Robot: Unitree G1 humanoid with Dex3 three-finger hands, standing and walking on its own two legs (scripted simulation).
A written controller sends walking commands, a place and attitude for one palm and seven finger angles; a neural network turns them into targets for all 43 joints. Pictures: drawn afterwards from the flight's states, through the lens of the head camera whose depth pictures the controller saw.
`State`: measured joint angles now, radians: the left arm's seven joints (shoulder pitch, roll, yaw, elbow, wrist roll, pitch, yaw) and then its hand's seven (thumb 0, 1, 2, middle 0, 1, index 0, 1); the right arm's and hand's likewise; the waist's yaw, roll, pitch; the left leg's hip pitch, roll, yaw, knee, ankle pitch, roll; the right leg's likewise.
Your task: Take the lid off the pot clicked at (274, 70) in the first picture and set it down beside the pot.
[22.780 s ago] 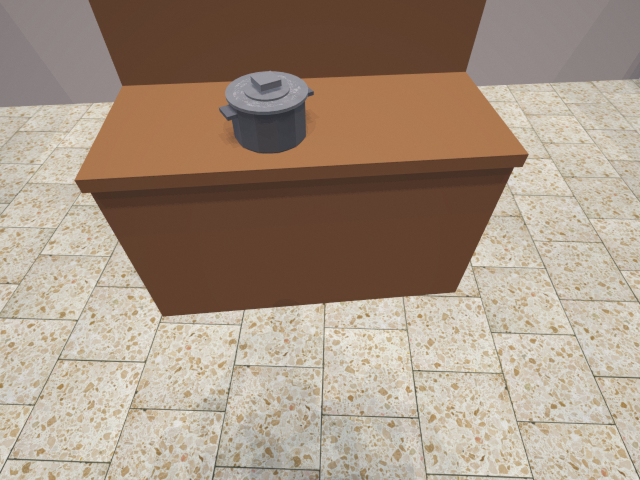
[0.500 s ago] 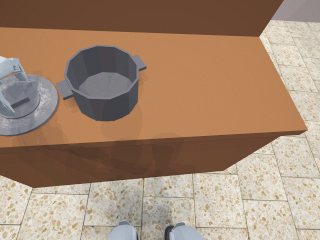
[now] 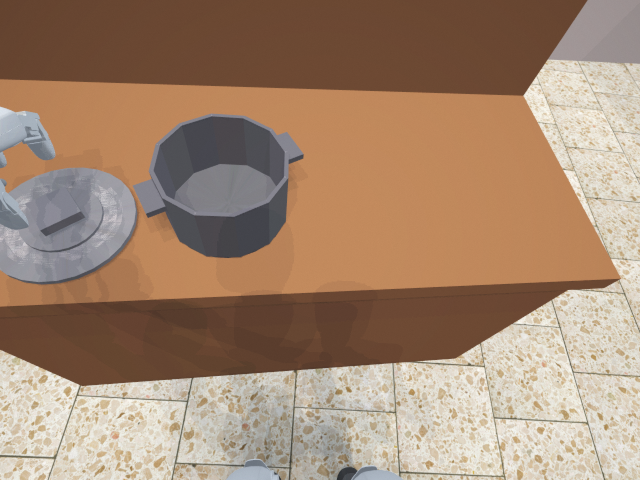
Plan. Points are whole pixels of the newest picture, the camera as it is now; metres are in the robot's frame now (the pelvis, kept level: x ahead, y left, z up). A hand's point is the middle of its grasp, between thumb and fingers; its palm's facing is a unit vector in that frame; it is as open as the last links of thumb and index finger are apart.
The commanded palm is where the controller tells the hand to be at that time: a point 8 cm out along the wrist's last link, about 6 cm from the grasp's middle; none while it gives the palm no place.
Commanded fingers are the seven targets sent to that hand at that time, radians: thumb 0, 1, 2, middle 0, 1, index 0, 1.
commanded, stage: raise the empty hand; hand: left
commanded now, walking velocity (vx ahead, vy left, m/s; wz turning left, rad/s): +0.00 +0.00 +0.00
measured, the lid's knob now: (55, 210) +0.49 +0.36 -0.04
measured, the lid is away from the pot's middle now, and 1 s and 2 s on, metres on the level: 0.24 0.24 0.24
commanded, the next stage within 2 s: draw the hand back to the body in 0.36 s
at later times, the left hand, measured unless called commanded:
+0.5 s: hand out of the picture +0.45 +0.36 +0.10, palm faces -0.45 -0.16 -0.88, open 11.0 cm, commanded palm +0.48 +0.35 +0.16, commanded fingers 0.00 0.10 0.41 -0.28 -0.99 -0.28 -0.99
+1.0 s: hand out of the picture +0.41 +0.33 +0.11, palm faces -0.24 -0.44 -0.87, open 11.0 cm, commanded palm +0.39 +0.34 +0.17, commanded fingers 0.00 0.10 0.41 -0.28 -0.99 -0.28 -0.99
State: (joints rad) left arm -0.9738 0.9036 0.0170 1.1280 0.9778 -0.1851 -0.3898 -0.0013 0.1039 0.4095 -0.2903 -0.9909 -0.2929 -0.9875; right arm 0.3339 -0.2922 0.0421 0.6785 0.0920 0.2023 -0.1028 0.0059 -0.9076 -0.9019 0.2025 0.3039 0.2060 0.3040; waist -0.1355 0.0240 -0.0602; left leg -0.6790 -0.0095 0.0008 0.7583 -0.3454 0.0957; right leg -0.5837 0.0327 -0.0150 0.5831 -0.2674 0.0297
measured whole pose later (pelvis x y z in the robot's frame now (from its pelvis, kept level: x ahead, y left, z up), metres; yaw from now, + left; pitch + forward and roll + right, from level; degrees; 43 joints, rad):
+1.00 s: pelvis +0.00 +0.02 +0.02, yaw +2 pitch +7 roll -4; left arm -0.74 0.74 0.05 0.86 0.62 -0.13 -0.33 0.00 0.10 0.41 -0.29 -0.99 -0.30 -0.99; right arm 0.28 -0.27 0.01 0.60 0.08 0.20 -0.05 0.01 -0.91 -0.90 0.20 0.30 0.20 0.30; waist -0.05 0.04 -0.01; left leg -0.42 -0.07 0.00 0.56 -0.27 0.11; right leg -0.34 -0.02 -0.01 0.43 -0.22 -0.02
